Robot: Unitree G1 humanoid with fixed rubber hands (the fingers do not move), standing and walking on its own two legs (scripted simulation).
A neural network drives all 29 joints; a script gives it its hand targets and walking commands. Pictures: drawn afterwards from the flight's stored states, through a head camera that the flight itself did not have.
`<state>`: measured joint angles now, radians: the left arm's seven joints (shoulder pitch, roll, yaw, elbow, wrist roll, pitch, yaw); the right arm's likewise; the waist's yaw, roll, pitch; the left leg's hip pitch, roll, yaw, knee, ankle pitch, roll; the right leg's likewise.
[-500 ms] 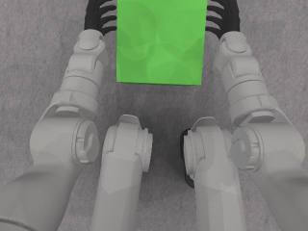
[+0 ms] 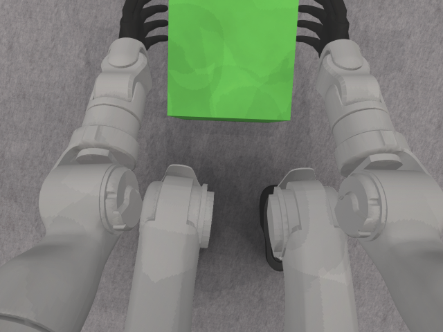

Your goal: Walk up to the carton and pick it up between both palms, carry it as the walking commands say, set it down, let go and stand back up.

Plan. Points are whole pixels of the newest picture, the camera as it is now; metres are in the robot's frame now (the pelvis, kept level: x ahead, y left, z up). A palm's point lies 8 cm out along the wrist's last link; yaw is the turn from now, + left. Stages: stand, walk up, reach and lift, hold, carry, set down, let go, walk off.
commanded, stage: set down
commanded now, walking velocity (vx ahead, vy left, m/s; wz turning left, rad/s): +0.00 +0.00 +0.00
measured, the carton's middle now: (230, 52) +0.53 +0.01 -0.26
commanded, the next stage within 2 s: none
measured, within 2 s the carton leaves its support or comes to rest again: neither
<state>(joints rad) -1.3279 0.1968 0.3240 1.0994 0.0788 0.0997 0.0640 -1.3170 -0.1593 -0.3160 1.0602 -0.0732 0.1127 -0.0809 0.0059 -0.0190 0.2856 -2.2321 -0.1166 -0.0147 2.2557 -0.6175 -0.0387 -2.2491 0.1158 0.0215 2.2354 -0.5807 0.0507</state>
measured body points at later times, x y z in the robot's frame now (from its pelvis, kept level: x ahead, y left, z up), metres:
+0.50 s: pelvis +0.00 +0.00 +0.00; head +0.35 +0.01 +0.28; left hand +0.52 +0.17 -0.17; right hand +0.53 -0.15 -0.17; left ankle +0.11 +0.11 -0.32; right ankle +0.11 -0.12 -0.32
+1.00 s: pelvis -0.02 -0.01 +0.01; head +0.35 +0.01 +0.27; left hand +0.52 +0.19 -0.15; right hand +0.53 -0.16 -0.14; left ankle +0.11 +0.11 -0.32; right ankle +0.11 -0.12 -0.32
